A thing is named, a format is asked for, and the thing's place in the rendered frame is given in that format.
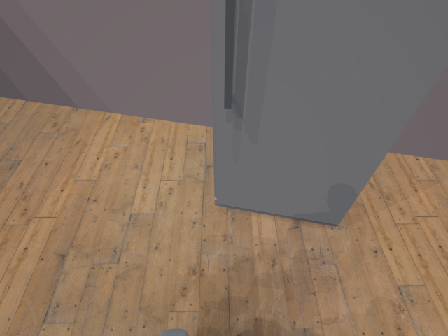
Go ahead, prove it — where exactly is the fridge door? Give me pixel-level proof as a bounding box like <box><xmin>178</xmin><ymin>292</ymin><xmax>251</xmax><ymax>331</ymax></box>
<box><xmin>213</xmin><ymin>0</ymin><xmax>448</xmax><ymax>225</ymax></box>

